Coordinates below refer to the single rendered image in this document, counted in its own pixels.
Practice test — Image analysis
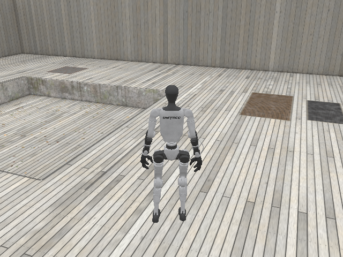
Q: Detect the robot left upper arm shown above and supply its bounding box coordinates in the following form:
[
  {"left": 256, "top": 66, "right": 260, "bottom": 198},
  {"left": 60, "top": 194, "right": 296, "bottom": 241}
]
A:
[{"left": 147, "top": 108, "right": 161, "bottom": 138}]

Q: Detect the left robot hand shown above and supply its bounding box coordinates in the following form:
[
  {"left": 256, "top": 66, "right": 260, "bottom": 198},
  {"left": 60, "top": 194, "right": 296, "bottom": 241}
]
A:
[{"left": 140, "top": 154, "right": 153, "bottom": 169}]

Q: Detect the right robot hand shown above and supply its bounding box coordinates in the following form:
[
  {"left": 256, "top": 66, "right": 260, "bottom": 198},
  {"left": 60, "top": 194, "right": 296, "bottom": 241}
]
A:
[{"left": 190, "top": 156, "right": 202, "bottom": 172}]

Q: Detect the robot right upper arm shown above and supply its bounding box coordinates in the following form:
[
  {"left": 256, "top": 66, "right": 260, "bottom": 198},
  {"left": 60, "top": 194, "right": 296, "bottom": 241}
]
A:
[{"left": 183, "top": 108, "right": 196, "bottom": 139}]

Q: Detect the right robot shin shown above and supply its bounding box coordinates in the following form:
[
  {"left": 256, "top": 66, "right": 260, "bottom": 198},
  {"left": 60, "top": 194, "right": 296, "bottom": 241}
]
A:
[{"left": 179, "top": 178, "right": 187, "bottom": 213}]

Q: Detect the left robot forearm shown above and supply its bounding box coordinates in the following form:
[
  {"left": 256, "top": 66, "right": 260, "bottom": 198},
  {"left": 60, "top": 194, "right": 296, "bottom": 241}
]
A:
[{"left": 142, "top": 130, "right": 152, "bottom": 156}]

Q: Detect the right robot forearm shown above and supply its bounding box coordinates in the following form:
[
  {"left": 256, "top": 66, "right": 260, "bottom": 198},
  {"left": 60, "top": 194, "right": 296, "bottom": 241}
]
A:
[{"left": 190, "top": 131, "right": 201, "bottom": 157}]

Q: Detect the right robot foot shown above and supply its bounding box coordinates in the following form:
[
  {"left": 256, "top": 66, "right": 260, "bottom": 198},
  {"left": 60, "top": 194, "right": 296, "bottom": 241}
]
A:
[{"left": 178, "top": 207, "right": 186, "bottom": 221}]

